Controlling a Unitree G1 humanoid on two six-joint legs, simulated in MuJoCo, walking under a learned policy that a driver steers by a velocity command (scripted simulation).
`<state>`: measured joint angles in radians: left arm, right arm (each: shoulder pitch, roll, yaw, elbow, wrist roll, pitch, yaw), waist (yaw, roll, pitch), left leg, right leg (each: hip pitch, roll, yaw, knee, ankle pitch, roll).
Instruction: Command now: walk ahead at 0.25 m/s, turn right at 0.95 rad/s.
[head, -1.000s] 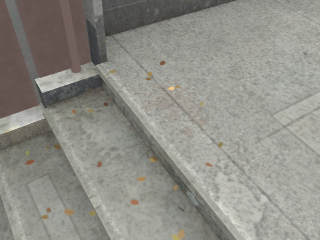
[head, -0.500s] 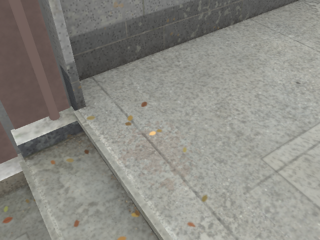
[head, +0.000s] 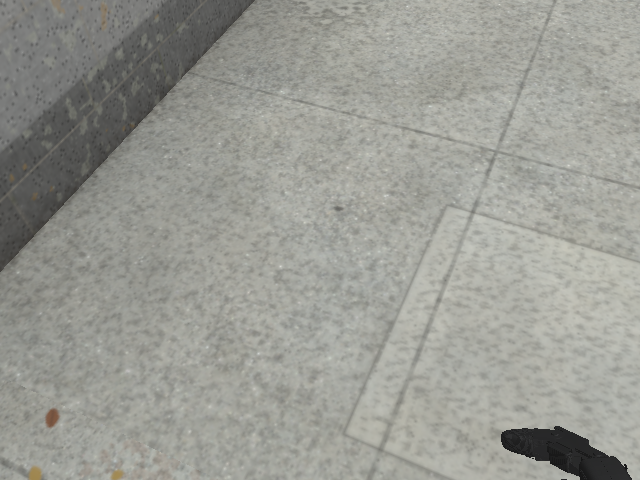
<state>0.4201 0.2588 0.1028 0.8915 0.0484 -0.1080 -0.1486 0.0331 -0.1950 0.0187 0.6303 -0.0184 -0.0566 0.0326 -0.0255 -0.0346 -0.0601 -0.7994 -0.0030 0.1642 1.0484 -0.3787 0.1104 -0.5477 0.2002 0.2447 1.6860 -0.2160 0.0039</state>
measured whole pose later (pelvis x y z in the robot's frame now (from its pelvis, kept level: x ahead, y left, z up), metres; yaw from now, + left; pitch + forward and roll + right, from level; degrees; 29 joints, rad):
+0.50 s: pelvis +0.17 -0.06 +0.08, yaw -28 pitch +4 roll +1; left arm 0.16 0.31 0.08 0.70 -0.03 -0.03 -0.03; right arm 0.02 -0.31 -0.07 0.69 0.00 -0.07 -0.04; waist 0.01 0.00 0.04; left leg -0.43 0.05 0.04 1.14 -0.51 -0.10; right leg -0.42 0.06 0.08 0.53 -0.18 -0.05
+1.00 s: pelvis +0.23 -0.05 +0.08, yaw -46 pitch +2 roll +0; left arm 0.08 0.26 0.04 0.59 -0.01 0.03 0.03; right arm 0.17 -0.21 -0.04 0.65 -0.01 0.03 -0.06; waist -0.05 -0.02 0.03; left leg -0.37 0.00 -0.03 0.50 -0.16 0.01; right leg -0.42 0.01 0.05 0.88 -0.46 0.07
